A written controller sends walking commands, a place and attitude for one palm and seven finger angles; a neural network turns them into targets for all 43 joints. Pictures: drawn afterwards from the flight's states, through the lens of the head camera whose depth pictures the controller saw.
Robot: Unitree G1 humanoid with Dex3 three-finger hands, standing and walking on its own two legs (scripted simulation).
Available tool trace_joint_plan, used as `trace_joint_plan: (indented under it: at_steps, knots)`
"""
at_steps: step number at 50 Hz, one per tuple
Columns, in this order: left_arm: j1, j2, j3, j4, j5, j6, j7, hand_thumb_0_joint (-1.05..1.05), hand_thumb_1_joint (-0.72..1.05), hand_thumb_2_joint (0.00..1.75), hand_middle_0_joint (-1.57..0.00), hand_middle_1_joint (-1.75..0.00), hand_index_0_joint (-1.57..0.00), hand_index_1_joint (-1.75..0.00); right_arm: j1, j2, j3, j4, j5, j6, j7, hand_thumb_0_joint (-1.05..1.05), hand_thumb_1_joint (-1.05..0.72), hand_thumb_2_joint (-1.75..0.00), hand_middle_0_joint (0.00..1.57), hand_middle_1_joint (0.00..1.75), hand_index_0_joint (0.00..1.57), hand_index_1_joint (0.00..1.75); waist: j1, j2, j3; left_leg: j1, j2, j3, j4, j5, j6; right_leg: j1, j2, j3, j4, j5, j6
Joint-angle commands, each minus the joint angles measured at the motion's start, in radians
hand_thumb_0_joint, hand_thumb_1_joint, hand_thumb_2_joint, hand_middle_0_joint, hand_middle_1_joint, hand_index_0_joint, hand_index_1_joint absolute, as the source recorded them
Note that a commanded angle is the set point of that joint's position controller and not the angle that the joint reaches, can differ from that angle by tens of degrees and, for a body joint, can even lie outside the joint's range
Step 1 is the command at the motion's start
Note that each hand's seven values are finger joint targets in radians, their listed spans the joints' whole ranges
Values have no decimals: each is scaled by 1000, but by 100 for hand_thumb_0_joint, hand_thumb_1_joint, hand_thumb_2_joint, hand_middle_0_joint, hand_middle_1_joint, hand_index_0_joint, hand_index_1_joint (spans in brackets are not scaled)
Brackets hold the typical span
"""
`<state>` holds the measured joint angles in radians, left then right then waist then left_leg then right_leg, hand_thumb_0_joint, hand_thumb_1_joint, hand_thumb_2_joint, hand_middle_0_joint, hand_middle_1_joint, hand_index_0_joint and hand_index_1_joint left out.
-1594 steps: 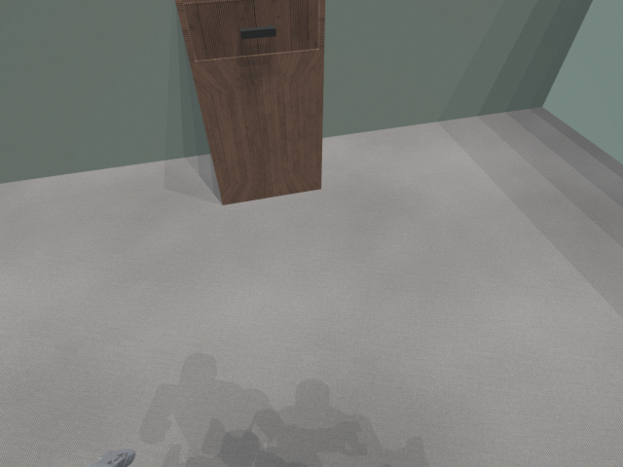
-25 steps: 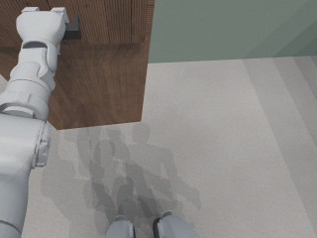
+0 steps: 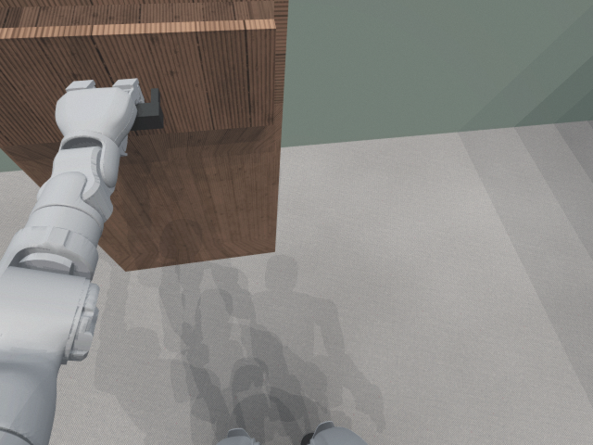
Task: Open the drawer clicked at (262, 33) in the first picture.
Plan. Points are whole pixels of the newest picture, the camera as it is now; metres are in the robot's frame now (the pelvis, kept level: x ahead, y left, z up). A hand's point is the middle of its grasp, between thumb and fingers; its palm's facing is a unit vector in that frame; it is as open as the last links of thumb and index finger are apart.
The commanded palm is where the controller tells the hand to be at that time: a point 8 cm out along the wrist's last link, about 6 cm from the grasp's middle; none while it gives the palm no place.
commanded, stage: pull the drawer open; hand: left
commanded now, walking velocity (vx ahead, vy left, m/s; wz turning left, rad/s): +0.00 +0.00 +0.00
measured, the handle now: (116, 107) +0.58 +0.20 +0.06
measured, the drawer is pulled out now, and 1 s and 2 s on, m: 0.05 0.05 0.04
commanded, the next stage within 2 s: none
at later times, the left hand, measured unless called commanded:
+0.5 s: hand (118, 132) +0.55 +0.20 +0.04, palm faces -0.06 -0.02 -1.00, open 5.8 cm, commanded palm +0.55 +0.18 +0.08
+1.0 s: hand (116, 142) +0.54 +0.20 +0.04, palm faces -0.07 -0.04 -1.00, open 5.9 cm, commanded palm +0.54 +0.18 +0.08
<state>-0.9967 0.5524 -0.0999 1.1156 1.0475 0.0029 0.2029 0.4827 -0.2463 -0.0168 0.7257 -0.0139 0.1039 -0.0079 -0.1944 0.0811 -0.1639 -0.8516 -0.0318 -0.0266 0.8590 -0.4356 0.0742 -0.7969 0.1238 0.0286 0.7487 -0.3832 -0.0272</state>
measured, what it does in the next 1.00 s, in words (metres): stands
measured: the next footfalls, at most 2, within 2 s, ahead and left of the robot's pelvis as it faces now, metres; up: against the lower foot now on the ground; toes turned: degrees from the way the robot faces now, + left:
none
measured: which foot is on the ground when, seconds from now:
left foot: down 0.00-1.00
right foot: down 0.00-1.00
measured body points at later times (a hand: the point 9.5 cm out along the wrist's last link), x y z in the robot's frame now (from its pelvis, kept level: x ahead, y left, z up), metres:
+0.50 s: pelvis -0.02 -0.01 -0.02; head +0.14 +0.02 +0.40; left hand +0.55 +0.20 +0.09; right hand -0.08 -0.27 -0.11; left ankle -0.04 +0.07 -0.70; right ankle -0.03 -0.11 -0.70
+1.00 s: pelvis +0.00 +0.00 -0.01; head +0.13 +0.03 +0.42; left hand +0.53 +0.20 +0.09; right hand -0.02 -0.27 -0.12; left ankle -0.04 +0.07 -0.70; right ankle -0.03 -0.11 -0.70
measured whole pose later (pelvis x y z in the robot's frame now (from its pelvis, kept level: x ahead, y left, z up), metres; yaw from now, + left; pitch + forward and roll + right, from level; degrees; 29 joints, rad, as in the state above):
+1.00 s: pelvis +0.00 +0.00 -0.01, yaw +2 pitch +26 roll -4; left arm -1.10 0.52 -0.12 1.21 1.09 -0.02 0.25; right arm 0.39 -0.25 -0.03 0.72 -0.02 0.06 -0.01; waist -0.20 0.07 -0.17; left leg -0.91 -0.06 -0.05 0.90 -0.44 0.08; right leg -0.85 0.10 -0.01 0.80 -0.41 -0.02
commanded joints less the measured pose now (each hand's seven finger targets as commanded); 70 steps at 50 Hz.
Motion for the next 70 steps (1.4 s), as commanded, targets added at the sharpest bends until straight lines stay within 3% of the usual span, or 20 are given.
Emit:
trace_joint_plan:
  at_steps: [1, 3, 6, 7, 9, 11, 21, 23, 26, 29, 33, 41, 44, 46, 51, 52, 57, 61, 68, 70]
  knots:
    - [-658, 217, 41, -88, 12, -18, 55, 0, 90, 90, -40, -135, -40, -135, 178, -203, -73, 17, 3, -38, -19, 0, -90, -90, 20, 30, 20, 30, -86, 1, -290, 281, 37, -44, -15, 514, -12, 54, -27, -41, -29, 358, 1]
    - [-616, 255, 77, -51, 33, -18, 79, 0, 90, 90, -40, -135, -40, -135, 185, -206, -72, 0, -2, -46, -23, 0, -90, -90, 20, 30, 20, 30, -75, 40, -361, 317, 33, -51, -1, 552, -19, 35, -29, -46, -6, 342, -3]
    - [-697, 142, 2, -87, 41, -24, 94, 0, 90, 90, -40, -135, -40, -135, 181, -189, -79, 5, -16, -61, -12, 0, -90, -90, 20, 30, 20, 30, -94, 123, -455, 425, 48, -73, 45, 699, -35, -59, -29, -57, 29, 334, 0]
    - [-709, 155, 16, -83, 46, -22, 100, 0, 90, 90, -40, -135, -40, -135, 187, -192, -81, 4, -19, -63, -10, 0, -90, -90, 20, 30, 20, 30, -93, 148, -475, 452, 54, -83, 59, 727, -43, -87, -29, -60, 36, 322, 2]
    - [-713, 204, 44, -41, 57, -1, 105, 0, 90, 90, -40, -135, -40, -135, 186, -200, -74, -5, -22, -59, -10, 0, -90, -90, 20, 30, 20, 30, -93, 137, -489, 437, 52, -85, 73, 715, -43, -87, -27, -62, 46, 313, 1]
    - [-740, 170, 20, -35, 50, 17, 101, 0, 90, 90, -40, -135, -40, -135, 187, -198, -74, -9, -22, -62, -8, 0, -90, -90, 20, 30, 20, 30, -112, 107, -510, 429, 53, -85, 81, 706, -35, -78, -28, -63, 49, 322, 5]
    - [-800, 202, -6, 18, 47, 63, 50, 0, 90, 90, -40, -135, -40, -135, 195, -203, -48, -20, -10, -51, -19, 0, -90, -90, 20, 30, 20, 30, -129, 133, -481, 345, 40, -73, 54, 521, -16, -35, -26, -61, 26, 282, 3]
    - [-784, 261, 25, 39, 50, 60, 45, 0, 90, 90, -40, -135, -40, -135, 203, -210, -40, -20, -7, -49, -27, 0, -90, -90, 20, 30, 20, 30, -124, 122, -454, 309, 39, -68, 43, 476, -13, -21, -27, -59, 18, 268, 4]
    - [-714, 245, 36, -15, 42, 42, 29, 0, 90, 90, -40, -135, -40, -135, 205, -200, -49, -34, -9, -45, -22, 0, -90, -90, 20, 30, 20, 30, -88, 145, -522, 349, 35, -60, 34, 528, -17, 37, -22, -57, 17, 310, -4]
    - [-574, 198, 17, -16, 29, 34, 8, 0, 90, 90, -40, -135, -40, -135, 197, -193, -46, -43, -5, -35, -20, 0, -90, -90, 20, 30, 20, 30, -51, 138, -493, 354, 37, -53, 15, 543, -19, 66, -17, -60, 0, 323, -5]
    - [-412, 229, 72, -77, 9, 11, -6, 0, 90, 90, -40, -135, -40, -135, 186, -196, -54, -52, -1, -25, -18, 0, -90, -90, 20, 30, 20, 30, 6, 97, -509, 370, 43, -40, -11, 589, -19, 150, -16, -54, -13, 375, -6]
    - [-260, 131, 44, -151, -7, -19, 13, 0, 90, 90, -40, -135, -40, -135, 146, -194, -78, -48, 2, -16, -7, 0, -90, -90, 20, 30, 20, 30, 30, 14, -413, 398, 49, -36, -40, 669, -22, 157, -18, -54, -38, 401, -6]
    - [-616, 175, 24, -106, 14, -15, 61, 0, 90, 90, -40, -135, -40, -135, 172, -205, -80, 7, 2, -33, -12, 0, -90, -90, 20, 30, 20, 30, -79, 12, -303, 348, 49, -58, -17, 580, -22, 15, -20, -54, -28, 335, 2]
    - [-657, 218, 59, -90, 30, -7, 89, 0, 90, 90, -40, -135, -40, -135, 177, -207, -82, 14, -4, -46, -15, 0, -90, -90, 20, 30, 20, 30, -77, 43, -338, 366, 47, -64, -2, 600, -28, -19, -25, -55, -10, 319, -3]
    - [-732, 85, -24, -100, 43, -2, 107, 0, 90, 90, -40, -135, -40, -135, 178, -188, -87, 7, -23, -63, 0, 0, -90, -90, 20, 30, 20, 30, -98, 154, -478, 509, 65, -104, 67, 816, -59, -130, -27, -67, 42, 311, 2]
    - [-746, 142, 18, -102, 48, 1, 112, 0, 90, 90, -40, -135, -40, -135, 187, -195, -87, 6, -26, -64, 0, 0, -90, -90, 20, 30, 20, 30, -92, 165, -512, 527, 69, -111, 77, 826, -62, -134, -28, -67, 48, 308, 4]
    - [-790, 115, -20, -68, 48, 42, 96, 0, 90, 90, -40, -135, -40, -135, 189, -193, -76, -9, -24, -62, 1, 0, -90, -90, 20, 30, 20, 30, -115, 142, -545, 487, 59, -103, 87, 748, -44, -101, -27, -64, 48, 315, 8]
    - [-823, 162, -6, -66, 42, 55, 72, 0, 90, 90, -40, -135, -40, -135, 188, -196, -65, -15, -19, -60, -9, 0, -90, -90, 20, 30, 20, 30, -122, 134, -548, 426, 46, -83, 76, 645, -25, -42, -28, -56, 38, 326, 6]
    - [-554, 238, 60, -36, 29, 41, 26, 0, 90, 90, -40, -135, -40, -135, 175, -191, -51, -46, -3, -34, -18, 0, -90, -90, 20, 30, 20, 30, -33, 99, -497, 328, 28, -39, 8, 512, -17, 126, -22, -46, -6, 351, -4]
    - [-498, 196, 39, -87, 15, 23, 12, 0, 90, 90, -40, -135, -40, -135, 165, -185, -55, -54, 0, -34, -17, 0, -90, -90, 20, 30, 20, 30, -17, 92, -502, 342, 31, -33, -8, 521, -15, 163, -23, -43, -18, 371, -4]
